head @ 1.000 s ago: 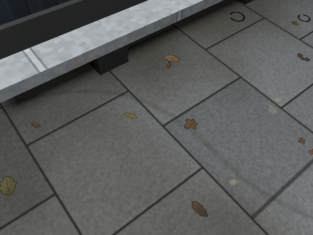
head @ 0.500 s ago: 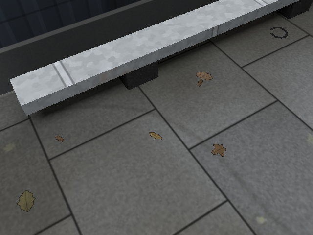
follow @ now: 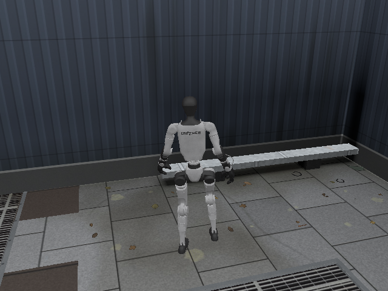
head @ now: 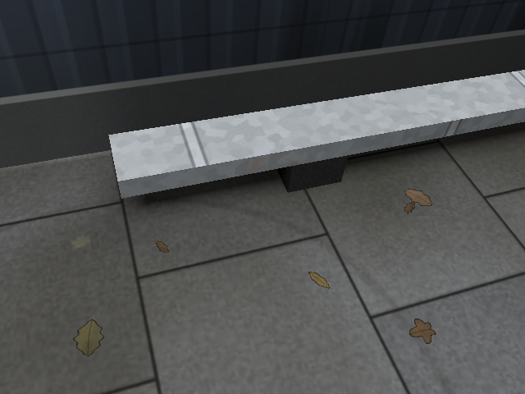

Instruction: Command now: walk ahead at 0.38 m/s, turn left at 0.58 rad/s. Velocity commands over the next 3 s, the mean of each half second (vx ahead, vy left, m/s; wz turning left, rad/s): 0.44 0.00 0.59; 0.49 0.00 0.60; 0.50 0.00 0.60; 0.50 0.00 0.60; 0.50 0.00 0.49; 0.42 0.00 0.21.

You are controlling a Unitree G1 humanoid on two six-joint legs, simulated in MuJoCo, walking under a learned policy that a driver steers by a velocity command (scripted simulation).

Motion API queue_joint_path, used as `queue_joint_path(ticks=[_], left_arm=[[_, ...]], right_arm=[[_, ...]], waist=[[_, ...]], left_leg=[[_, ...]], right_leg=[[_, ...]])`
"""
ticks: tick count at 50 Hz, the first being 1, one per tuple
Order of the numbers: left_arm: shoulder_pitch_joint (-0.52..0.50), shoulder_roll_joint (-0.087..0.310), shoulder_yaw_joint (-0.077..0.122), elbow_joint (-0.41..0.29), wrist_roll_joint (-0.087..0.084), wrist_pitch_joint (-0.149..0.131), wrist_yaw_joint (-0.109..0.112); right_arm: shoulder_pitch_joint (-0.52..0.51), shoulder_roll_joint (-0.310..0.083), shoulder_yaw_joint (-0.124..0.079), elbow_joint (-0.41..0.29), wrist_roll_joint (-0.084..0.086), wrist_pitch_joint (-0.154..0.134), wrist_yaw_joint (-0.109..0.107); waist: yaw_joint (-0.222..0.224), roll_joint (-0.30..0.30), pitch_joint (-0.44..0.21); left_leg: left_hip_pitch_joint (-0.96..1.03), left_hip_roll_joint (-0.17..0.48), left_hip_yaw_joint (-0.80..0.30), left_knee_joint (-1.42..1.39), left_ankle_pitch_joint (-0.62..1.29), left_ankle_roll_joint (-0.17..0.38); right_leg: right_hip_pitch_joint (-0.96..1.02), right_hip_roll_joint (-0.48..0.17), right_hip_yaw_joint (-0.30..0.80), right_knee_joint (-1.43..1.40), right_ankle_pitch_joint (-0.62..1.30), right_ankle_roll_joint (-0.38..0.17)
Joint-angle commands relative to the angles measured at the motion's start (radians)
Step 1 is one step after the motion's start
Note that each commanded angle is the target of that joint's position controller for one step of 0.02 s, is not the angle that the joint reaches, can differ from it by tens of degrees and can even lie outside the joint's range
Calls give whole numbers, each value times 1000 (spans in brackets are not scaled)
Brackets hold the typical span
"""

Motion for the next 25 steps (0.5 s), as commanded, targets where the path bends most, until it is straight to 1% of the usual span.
queue_joint_path(ticks=[1, 3, 4, 5, 6, 7, 8, 9, 10, 11, 12, 13, 14, 15, 17, 19, 21, 23, 25], left_arm=[[-150, 56, -3, -102, -8, -39, -12], [-117, 77, -1, -98, -14, -52, -16], [-81, 86, 2, -89, -15, -59, -16], [-21, 93, 7, -71, -12, -64, -14], [65, 112, 17, -46, -7, -68, -9], [209, 158, 29, -21, 7, -69, -1], [307, 264, 49, 1, 28, -58, -2], [266, 209, 38, -5, 17, -59, -9], [220, 136, 19, -26, 8, -57, -7], [180, 96, 7, -37, 11, -53, -5], [157, 70, -2, -38, 15, -49, -2], [150, 55, -9, -36, 20, -46, 2], [154, 54, -11, -32, 22, -47, 4], [168, 60, -9, -25, 23, -49, 4], [188, 77, -6, -15, 22, -50, 6], [189, 96, -3, -13, 20, -47, 8], [195, 109, -3, -16, 16, -42, 11], [230, 126, -1, -10, 8, -37, 15], [258, 144, 3, -2, -3, -27, 15]], right_arm=[[4, -205, -54, -51, 6, -7, 1], [-8, -198, -52, -57, 5, -3, 6], [-20, -189, -49, -62, 4, -1, 7], [-35, -168, -42, -69, 4, 1, 8], [-42, -130, -30, -75, 1, 2, 8], [-46, -63, -9, -88, -9, -1, 10], [-20, -27, 1, -145, 12, -16, 10], [-2, -127, -18, -136, 27, -25, 9], [-41, -176, -32, -127, 23, -24, 11], [-49, -169, -34, -114, 14, -20, 13], [-68, -155, -34, -118, 6, -20, 16], [-87, -135, -32, -127, 8, -19, 24], [-100, -113, -27, -135, 11, -18, 30], [-112, -93, -22, -146, 11, -17, 34], [-141, -76, -15, -174, 9, -15, 39], [-177, -62, -6, -200, 7, -17, 48], [-238, -46, 3, -225, 6, -20, 63], [-301, -32, 11, -253, 5, -20, 78], [-332, -39, 9, -275, 9, -17, 92]], waist=[[-28, 169, 44], [-11, 176, 32], [10, 180, 25], [46, 175, 11], [87, 160, -20], [143, 44, -112], [124, -235, -163], [110, -202, -82], [112, -144, 7], [98, -105, 36], [90, -92, 58], [85, -92, 68], [87, -98, 67], [90, -94, 62], [94, -73, 62], [97, -60, 65], [114, -54, 78], [133, -38, 94], [128, -36, 101]], left_leg=[[-1, 213, -263, -105, -200, 162], [-28, 209, -302, -78, -198, 156], [-47, 200, -313, -51, -193, 148], [-80, 171, -308, -4, -185, 131], [-150, 129, -280, 81, -187, 102], [-280, 54, -178, 336, -257, 53], [-564, -63, -31, 623, -416, 4], [-686, 21, -34, 788, -376, -9], [-720, 60, -30, 845, -285, -11], [-699, 85, -11, 856, -204, -18], [-688, 107, -4, 843, -143, -22], [-661, 131, 4, 823, -96, -25], [-645, 140, 25, 811, -61, -30], [-648, 143, 43, 805, -32, -37], [-662, 147, 60, 742, 18, -55], [-645, 148, 84, 629, 100, -63], [-589, 141, 129, 496, 193, -58], [-549, 128, 172, 400, 231, -45], [-521, 112, 194, 338, 212, -20]], right_leg=[[-37, 18, -10, -94, -25, -1], [57, 24, -9, -132, -31, -17], [118, 24, -13, -160, -26, -30], [212, 24, -24, -205, -2, -45], [352, -6, -15, -227, -4, -65], [570, -156, 138, -239, -97, -117], [742, -375, 549, -364, -416, -257], [688, -421, 667, -410, -590, -296], [620, -377, 541, -411, -532, -266], [567, -323, 415, -415, -405, -233], [524, -293, 323, -422, -275, -216], [484, -265, 231, -435, -159, -200], [461, -244, 162, -446, -72, -193], [454, -235, 114, -452, 5, -200], [449, -233, 37, -465, 130, -218], [446, -227, -37, -472, 220, -221], [426, -209, -114, -477, 250, -208], [439, -220, -157, -478, 269, -202], [491, -244, -187, -454, 357, -191]])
